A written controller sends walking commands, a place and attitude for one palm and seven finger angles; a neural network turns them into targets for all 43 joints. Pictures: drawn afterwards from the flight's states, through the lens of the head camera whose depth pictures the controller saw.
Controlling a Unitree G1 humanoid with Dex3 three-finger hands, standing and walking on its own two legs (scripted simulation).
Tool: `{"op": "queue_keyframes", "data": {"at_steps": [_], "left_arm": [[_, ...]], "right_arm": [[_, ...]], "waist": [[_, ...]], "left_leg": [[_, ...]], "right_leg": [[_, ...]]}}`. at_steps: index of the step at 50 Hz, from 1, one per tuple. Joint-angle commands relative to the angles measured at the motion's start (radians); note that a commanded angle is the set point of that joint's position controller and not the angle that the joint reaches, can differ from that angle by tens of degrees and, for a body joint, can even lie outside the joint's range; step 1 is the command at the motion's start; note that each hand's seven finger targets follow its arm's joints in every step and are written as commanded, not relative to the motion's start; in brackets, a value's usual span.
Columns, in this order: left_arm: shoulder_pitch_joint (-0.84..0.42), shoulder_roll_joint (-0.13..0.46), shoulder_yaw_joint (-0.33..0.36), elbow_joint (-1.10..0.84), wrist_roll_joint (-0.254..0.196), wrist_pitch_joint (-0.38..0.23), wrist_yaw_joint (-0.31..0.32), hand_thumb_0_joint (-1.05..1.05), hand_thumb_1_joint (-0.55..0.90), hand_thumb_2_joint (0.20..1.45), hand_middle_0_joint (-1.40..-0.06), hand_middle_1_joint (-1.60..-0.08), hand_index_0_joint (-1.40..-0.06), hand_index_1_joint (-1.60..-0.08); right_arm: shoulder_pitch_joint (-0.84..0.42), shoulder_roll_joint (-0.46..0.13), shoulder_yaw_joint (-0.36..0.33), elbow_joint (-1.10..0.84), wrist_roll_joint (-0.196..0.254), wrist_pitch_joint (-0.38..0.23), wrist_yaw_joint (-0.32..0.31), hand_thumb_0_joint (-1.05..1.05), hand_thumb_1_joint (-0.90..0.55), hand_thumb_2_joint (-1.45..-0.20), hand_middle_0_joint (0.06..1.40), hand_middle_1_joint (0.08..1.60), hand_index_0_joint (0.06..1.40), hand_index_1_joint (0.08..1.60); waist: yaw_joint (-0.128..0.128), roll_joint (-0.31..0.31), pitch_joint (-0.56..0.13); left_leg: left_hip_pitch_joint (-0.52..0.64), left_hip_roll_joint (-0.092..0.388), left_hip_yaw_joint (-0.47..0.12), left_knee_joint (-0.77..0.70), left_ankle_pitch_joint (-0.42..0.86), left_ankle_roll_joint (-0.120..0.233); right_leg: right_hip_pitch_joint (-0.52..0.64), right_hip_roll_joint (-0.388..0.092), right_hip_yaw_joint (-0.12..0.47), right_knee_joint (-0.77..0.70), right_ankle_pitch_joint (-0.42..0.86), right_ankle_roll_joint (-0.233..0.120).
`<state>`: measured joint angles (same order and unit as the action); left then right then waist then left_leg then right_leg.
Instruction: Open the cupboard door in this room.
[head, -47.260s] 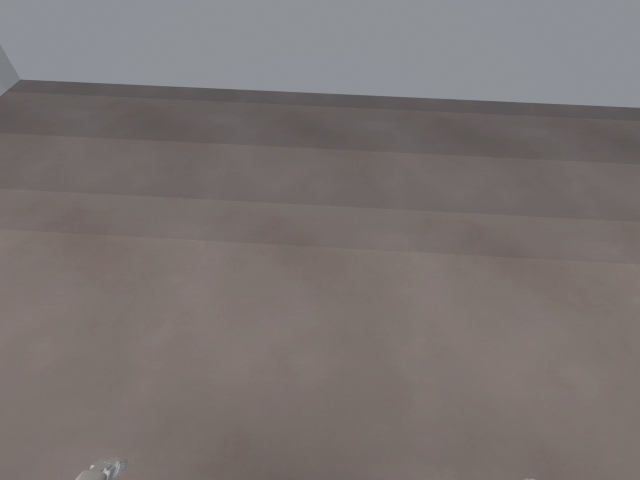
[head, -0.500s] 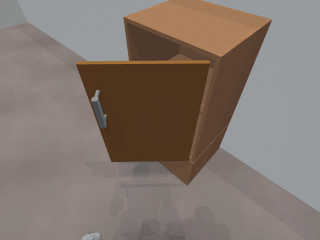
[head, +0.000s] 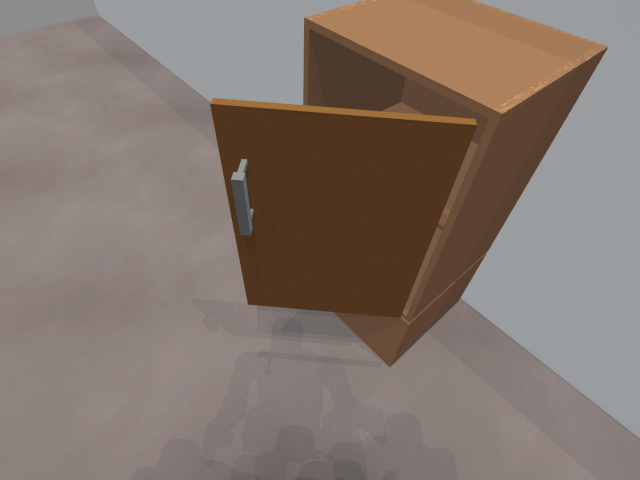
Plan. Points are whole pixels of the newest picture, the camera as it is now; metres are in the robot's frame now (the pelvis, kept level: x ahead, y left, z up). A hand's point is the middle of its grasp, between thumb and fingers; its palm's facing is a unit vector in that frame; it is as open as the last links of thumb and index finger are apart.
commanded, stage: come to a stop and stand still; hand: left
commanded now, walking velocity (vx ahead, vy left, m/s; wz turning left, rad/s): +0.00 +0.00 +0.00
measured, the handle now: (244, 198) +0.57 +0.19 -0.02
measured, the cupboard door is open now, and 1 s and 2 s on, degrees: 44 44 44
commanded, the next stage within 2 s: look again from close up in 0.46 s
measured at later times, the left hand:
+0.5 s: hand out of the picture -0.07 +0.14 -0.18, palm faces +0.04 -0.99 -0.14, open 7.3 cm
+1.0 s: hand out of the picture -0.05 +0.18 -0.18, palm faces +0.06 -0.98 -0.20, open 7.3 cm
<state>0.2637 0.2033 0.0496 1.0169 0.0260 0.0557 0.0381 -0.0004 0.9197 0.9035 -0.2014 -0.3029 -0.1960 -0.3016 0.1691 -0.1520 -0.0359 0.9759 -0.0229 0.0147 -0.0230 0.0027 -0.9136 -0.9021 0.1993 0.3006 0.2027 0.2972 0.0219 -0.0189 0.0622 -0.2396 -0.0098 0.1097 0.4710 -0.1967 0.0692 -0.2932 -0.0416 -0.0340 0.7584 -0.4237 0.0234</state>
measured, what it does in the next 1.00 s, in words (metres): steps on the spot: right foot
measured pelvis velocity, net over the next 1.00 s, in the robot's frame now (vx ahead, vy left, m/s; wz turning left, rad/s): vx -0.04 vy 0.01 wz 0.02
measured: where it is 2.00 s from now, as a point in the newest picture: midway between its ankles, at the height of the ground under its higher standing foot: outside the picture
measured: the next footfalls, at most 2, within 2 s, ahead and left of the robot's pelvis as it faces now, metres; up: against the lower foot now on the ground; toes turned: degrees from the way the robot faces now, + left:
right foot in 0.08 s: +0.01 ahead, -0.12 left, +0.00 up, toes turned +0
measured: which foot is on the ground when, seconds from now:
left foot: down 0.00-1.00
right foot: up 0.00-0.06, down 0.08-1.00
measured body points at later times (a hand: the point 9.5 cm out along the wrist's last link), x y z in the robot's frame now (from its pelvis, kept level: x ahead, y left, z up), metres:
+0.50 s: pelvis -0.04 -0.01 +0.00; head -0.05 +0.00 +0.45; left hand -0.07 +0.19 -0.16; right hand -0.09 -0.22 -0.16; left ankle +0.04 +0.08 -0.74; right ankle -0.03 -0.13 -0.74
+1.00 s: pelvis -0.04 +0.01 -0.01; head -0.06 +0.01 +0.44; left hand -0.06 +0.23 -0.16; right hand -0.01 -0.22 -0.16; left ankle +0.04 +0.08 -0.74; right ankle -0.03 -0.12 -0.74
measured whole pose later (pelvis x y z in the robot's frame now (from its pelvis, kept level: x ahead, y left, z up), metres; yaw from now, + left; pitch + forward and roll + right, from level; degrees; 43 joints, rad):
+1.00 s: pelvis -0.04 +0.01 -0.01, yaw +1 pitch -2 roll -1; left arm 0.38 0.13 0.00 1.02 0.03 -0.01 0.04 0.00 0.91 0.90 -0.20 -0.30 -0.20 -0.30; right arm 0.29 -0.18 -0.02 1.03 -0.02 0.02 0.00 0.03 -0.93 -0.90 0.20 0.30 0.20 0.30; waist -0.01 0.03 -0.02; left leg -0.34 -0.04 0.09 0.51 -0.15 0.08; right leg -0.25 -0.01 0.01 0.56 -0.28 0.01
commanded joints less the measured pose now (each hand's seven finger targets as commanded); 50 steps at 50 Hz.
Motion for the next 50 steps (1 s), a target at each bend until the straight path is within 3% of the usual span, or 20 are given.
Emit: {"op": "queue_keyframes", "data": {"at_steps": [1,3,4,5,7,11,16,27,28,29,30,31,33,35,37,39,41,46,47,50], "left_arm": [[0.102,0.014,-0.016,-0.013,-0.006,-0.034,-0.001,0.000,0.900,0.900,-0.200,-0.300,-0.200,-0.300],[0.109,0.050,-0.022,0.008,-0.002,-0.054,0.005,0.000,0.900,0.900,-0.200,-0.300,-0.200,-0.300],[0.100,0.066,-0.026,0.010,-0.005,-0.057,0.004,0.000,0.900,0.900,-0.200,-0.300,-0.200,-0.300],[0.088,0.068,-0.028,0.020,-0.005,-0.063,0.001,0.000,0.900,0.900,-0.200,-0.300,-0.200,-0.300],[0.068,0.055,-0.032,0.022,-0.007,-0.066,0.001,0.000,0.900,0.900,-0.200,-0.300,-0.200,-0.300],[0.109,0.034,-0.034,0.047,-0.005,-0.060,0.001,0.000,0.900,0.900,-0.200,-0.300,-0.200,-0.300],[0.160,0.016,-0.031,0.073,-0.004,-0.057,0.003,0.000,0.900,0.900,-0.200,-0.300,-0.200,-0.300],[0.213,-0.028,-0.026,0.088,-0.004,-0.056,0.007,0.000,0.900,0.900,-0.200,-0.300,-0.200,-0.300],[0.207,0.007,-0.050,0.082,0.017,-0.085,0.035,0.000,0.900,0.900,-0.200,-0.300,-0.200,-0.300],[0.152,0.064,-0.032,0.033,0.002,-0.086,0.026,0.000,0.900,0.900,-0.200,-0.300,-0.200,-0.300],[0.102,0.074,-0.025,0.006,-0.003,-0.086,0.023,0.000,0.900,0.900,-0.200,-0.300,-0.200,-0.300],[0.079,0.072,-0.022,-0.013,-0.007,-0.087,0.020,0.000,0.900,0.900,-0.200,-0.300,-0.200,-0.300],[0.077,0.038,-0.022,-0.020,-0.007,-0.089,0.015,0.000,0.900,0.900,-0.200,-0.300,-0.200,-0.300],[0.125,0.005,-0.019,-0.018,-0.005,-0.069,0.013,0.000,0.900,0.900,-0.200,-0.300,-0.200,-0.300],[0.201,-0.019,-0.019,-0.003,0.005,-0.058,0.011,0.000,0.900,0.900,-0.200,-0.300,-0.200,-0.300],[0.246,-0.031,-0.020,0.013,0.005,-0.059,0.008,0.000,0.900,0.900,-0.200,-0.300,-0.200,-0.300],[0.251,-0.027,-0.020,0.006,0.006,-0.061,0.007,0.000,0.900,0.900,-0.200,-0.300,-0.200,-0.300],[0.163,0.019,-0.027,-0.035,0.002,-0.086,0.005,0.000,0.900,0.900,-0.200,-0.300,-0.200,-0.300],[0.141,0.030,-0.028,-0.040,0.001,-0.089,0.006,0.000,0.900,0.900,-0.200,-0.300,-0.200,-0.300],[0.135,0.041,-0.027,-0.047,0.000,-0.086,0.003,0.000,0.900,0.900,-0.200,-0.300,-0.200,-0.300]], "right_arm": [[0.067,-0.144,-0.025,-0.003,0.010,-0.013,-0.007,0.000,-0.900,-0.900,0.200,0.300,0.200,0.300],[0.069,-0.098,-0.015,0.006,0.023,-0.014,0.000,0.000,-0.900,-0.900,0.200,0.300,0.200,0.300],[0.067,-0.087,-0.010,0.007,0.021,-0.013,0.005,0.000,-0.900,-0.900,0.200,0.300,0.200,0.300],[0.069,-0.088,-0.010,0.022,0.016,-0.008,0.007,0.000,-0.900,-0.900,0.200,0.300,0.200,0.300],[0.090,-0.096,-0.012,0.048,0.015,-0.006,0.007,0.000,-0.900,-0.900,0.200,0.300,0.200,0.300],[0.106,-0.093,-0.004,0.083,0.013,-0.007,0.006,0.000,-0.900,-0.900,0.200,0.300,0.200,0.300],[0.141,-0.084,0.001,0.111,0.008,-0.005,0.003,0.000,-0.900,-0.900,0.200,0.300,0.200,0.300],[0.234,-0.049,-0.002,0.143,0.006,-0.006,-0.005,0.000,-0.900,-0.900,0.200,0.300,0.200,0.300],[0.111,-0.086,0.016,0.061,-0.002,-0.025,0.011,0.000,-0.900,-0.900,0.200,0.300,0.200,0.300],[0.188,-0.041,0.013,0.041,0.002,-0.016,0.019,0.000,-0.900,-0.900,0.200,0.300,0.200,0.300],[0.252,-0.051,0.009,0.051,-0.002,-0.007,0.022,0.000,-0.900,-0.900,0.200,0.300,0.200,0.300],[0.287,-0.036,0.008,0.055,-0.003,-0.006,0.024,0.000,-0.900,-0.900,0.200,0.300,0.200,0.300],[0.309,-0.031,0.015,0.039,-0.006,-0.018,0.021,0.000,-0.900,-0.900,0.200,0.300,0.200,0.300],[0.268,-0.074,0.005,0.010,-0.007,-0.016,0.013,0.000,-0.900,-0.900,0.200,0.300,0.200,0.300],[0.204,-0.107,-0.005,-0.007,-0.006,-0.015,0.009,0.000,-0.900,-0.900,0.200,0.300,0.200,0.300],[0.158,-0.112,-0.007,-0.011,-0.002,-0.016,0.007,0.000,-0.900,-0.900,0.200,0.300,0.200,0.300],[0.146,-0.111,-0.009,-0.008,-0.001,-0.015,0.010,0.000,-0.900,-0.900,0.200,0.300,0.200,0.300],[0.180,-0.085,-0.001,0.012,0.002,-0.018,0.016,0.000,-0.900,-0.900,0.200,0.300,0.200,0.300],[0.193,-0.084,0.001,0.018,0.003,-0.021,0.015,0.000,-0.900,-0.900,0.200,0.300,0.200,0.300],[0.183,-0.115,0.000,0.014,0.003,-0.029,0.014,0.000,-0.900,-0.900,0.200,0.300,0.200,0.300]], "waist": [[-0.007,0.082,-0.085],[-0.024,-0.019,-0.035],[-0.037,-0.013,-0.013],[-0.044,-0.074,-0.030],[-0.053,-0.113,-0.030],[-0.040,-0.015,0.035],[-0.025,0.040,0.053],[-0.018,0.026,0.063],[0.013,0.035,0.142],[-0.052,-0.004,0.041],[-0.086,0.002,0.000],[-0.096,0.001,-0.035],[-0.089,0.048,-0.032],[-0.052,0.101,0.031],[-0.007,0.140,0.056],[0.019,0.084,0.050],[0.017,0.052,0.049],[-0.043,-0.088,0.053],[-0.057,-0.079,0.040],[-0.053,-0.019,0.034]], "left_leg": [[0.068,0.233,-0.220,-0.156,0.122,0.066],[0.011,0.131,-0.156,-0.108,0.019,-0.020],[0.050,0.099,-0.134,-0.118,-0.017,-0.043],[0.096,0.095,-0.116,-0.101,0.003,-0.051],[0.133,0.108,-0.118,-0.108,-0.004,-0.050],[0.068,0.115,-0.144,-0.172,-0.116,-0.048],[-0.006,0.114,-0.168,-0.217,-0.211,-0.048],[-0.063,0.118,-0.194,-0.228,-0.254,-0.042],[-0.151,0.086,-0.085,-0.010,-0.124,-0.085],[-0.062,0.057,-0.097,0.053,-0.192,-0.073],[-0.035,0.048,-0.091,0.121,-0.187,-0.061],[-0.009,0.041,-0.084,0.154,-0.159,-0.057],[-0.019,0.067,-0.138,0.057,-0.165,-0.038],[-0.179,0.128,-0.257,-0.124,-0.403,-0.010],[-0.297,0.167,-0.347,-0.250,-0.539,0.021],[-0.323,0.167,-0.330,-0.263,-0.522,0.025],[-0.302,0.148,-0.283,-0.249,-0.497,0.012],[-0.067,0.073,-0.178,-0.081,-0.226,-0.021],[-0.024,0.074,-0.173,-0.070,-0.184,-0.022],[-0.024,0.107,-0.214,-0.131,-0.245,-0.020]], "right_leg": [[0.100,-0.017,-0.005,-0.302,0.132,-0.005],[0.116,-0.094,0.120,-0.447,0.257,-0.044],[0.041,-0.137,0.144,-0.453,0.236,-0.068],[0.002,-0.125,0.151,-0.455,0.215,-0.071],[-0.033,-0.105,0.130,-0.472,0.120,-0.061],[-0.053,-0.077,0.115,-0.483,0.009,-0.046],[-0.023,-0.062,0.099,-0.472,-0.013,-0.045],[-0.002,-0.043,0.078,-0.439,0.001,-0.051],[-0.021,-0.071,0.068,-0.435,0.143,-0.075],[-0.115,-0.121,0.144,-0.479,-0.191,-0.098],[-0.165,-0.126,0.146,-0.467,-0.265,-0.111],[-0.184,-0.128,0.131,-0.441,-0.234,-0.121],[-0.173,-0.085,0.078,-0.348,-0.156,-0.112],[-0.109,-0.003,0.016,-0.256,-0.177,-0.085],[0.003,0.044,-0.035,-0.162,-0.069,-0.067],[0.065,0.047,-0.021,-0.163,0.003,-0.069],[0.063,0.035,0.008,-0.218,-0.009,-0.073],[-0.150,-0.053,0.181,-0.410,-0.137,-0.099],[-0.166,-0.055,0.181,-0.414,-0.118,-0.101],[-0.154,-0.031,0.154,-0.386,-0.092,-0.084]]}}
